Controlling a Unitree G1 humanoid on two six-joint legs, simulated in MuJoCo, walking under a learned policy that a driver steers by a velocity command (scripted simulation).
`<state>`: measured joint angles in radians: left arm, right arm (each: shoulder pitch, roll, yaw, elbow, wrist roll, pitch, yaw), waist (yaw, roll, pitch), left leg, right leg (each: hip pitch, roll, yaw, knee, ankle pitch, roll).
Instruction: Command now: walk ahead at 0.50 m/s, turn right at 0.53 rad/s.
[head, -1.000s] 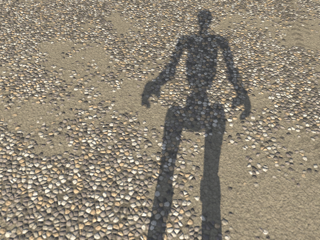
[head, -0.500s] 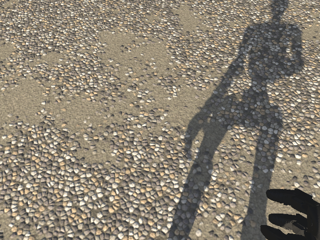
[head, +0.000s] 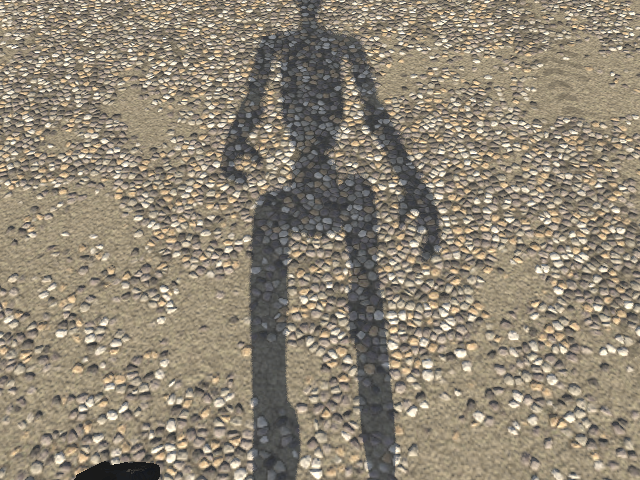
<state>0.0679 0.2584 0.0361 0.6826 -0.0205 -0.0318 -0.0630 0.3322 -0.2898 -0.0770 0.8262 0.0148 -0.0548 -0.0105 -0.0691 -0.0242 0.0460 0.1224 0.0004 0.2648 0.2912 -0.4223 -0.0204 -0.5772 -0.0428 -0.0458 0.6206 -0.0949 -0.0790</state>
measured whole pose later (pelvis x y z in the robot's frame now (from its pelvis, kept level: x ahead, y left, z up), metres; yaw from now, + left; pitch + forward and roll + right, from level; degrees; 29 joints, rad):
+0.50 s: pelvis +0.30 +0.00 +0.00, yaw -18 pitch +2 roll -1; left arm 0.38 0.31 0.08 0.73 -0.02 -0.03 0.01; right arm 0.04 -0.28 -0.04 0.67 0.00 -0.12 0.03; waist 0.08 0.03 0.01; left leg -0.46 0.00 -0.06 0.47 -0.03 -0.01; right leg -0.07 0.11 0.22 0.50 -0.45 -0.05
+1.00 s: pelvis +0.54 -0.10 +0.01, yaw -20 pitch +2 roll +2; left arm 0.01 0.26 0.03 0.61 0.01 -0.09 -0.03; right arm 0.41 -0.30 -0.05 0.88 0.02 -0.05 0.00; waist -0.11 -0.02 0.03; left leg -0.02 -0.01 -0.02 0.44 -0.42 -0.01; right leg -0.46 -0.02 0.02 0.47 -0.01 -0.04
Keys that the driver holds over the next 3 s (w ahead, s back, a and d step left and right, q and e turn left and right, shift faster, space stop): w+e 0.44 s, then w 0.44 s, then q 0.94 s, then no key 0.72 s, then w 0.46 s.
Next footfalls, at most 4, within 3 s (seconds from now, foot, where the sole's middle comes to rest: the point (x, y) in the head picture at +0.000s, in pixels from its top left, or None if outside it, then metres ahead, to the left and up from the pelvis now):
0.02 right None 0.19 -0.09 -0.76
0.50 left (292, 460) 0.49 0.06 -0.76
0.98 right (441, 374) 0.65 -0.27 -0.76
1.46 left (326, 357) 0.71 -0.02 -0.76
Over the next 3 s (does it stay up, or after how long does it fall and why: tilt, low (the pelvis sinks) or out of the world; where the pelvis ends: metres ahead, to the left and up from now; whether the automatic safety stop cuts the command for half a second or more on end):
stays up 0.76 -0.13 0.03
